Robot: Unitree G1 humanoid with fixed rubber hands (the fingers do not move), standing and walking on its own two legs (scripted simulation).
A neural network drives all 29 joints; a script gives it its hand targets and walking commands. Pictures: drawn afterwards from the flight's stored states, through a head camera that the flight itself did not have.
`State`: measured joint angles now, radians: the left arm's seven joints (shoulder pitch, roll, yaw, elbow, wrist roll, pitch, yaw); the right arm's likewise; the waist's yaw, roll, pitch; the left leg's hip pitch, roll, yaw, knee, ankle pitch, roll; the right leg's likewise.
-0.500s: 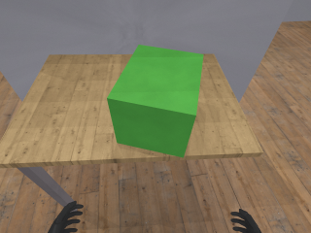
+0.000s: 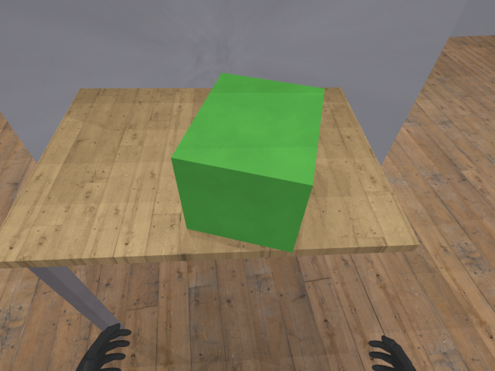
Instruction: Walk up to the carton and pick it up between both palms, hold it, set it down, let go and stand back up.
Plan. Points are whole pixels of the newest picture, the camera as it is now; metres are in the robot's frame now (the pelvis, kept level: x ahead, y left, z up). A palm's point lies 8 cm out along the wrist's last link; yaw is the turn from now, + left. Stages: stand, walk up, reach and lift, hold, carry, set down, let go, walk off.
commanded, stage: walk up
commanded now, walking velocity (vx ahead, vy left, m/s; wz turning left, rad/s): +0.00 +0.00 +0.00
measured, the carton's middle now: (255, 158) +0.52 +0.00 +0.03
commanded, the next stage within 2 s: none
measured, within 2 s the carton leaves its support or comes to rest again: neither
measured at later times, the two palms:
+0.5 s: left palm (143, 366) +0.14 +0.18 -0.10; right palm out of the picture +0.09 -0.38 -0.12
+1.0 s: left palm out of the picture +0.09 +0.22 -0.10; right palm (412, 318) +0.24 -0.30 -0.09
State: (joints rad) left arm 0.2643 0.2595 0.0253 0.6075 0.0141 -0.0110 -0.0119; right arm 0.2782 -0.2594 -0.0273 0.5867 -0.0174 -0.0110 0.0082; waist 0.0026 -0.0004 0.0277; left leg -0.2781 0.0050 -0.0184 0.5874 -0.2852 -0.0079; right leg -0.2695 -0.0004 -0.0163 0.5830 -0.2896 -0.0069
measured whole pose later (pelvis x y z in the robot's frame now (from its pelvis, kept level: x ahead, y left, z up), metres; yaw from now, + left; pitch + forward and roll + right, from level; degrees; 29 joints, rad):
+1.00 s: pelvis +0.07 -0.07 -0.01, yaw +8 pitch -2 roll +1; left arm 0.39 0.33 0.04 0.59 0.03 0.01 0.02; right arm 0.24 -0.26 -0.04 0.62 -0.04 0.03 0.02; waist 0.05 -0.05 0.09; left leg -0.29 0.00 0.02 0.63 -0.28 0.00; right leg -0.34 -0.14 -0.07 0.73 -0.39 0.01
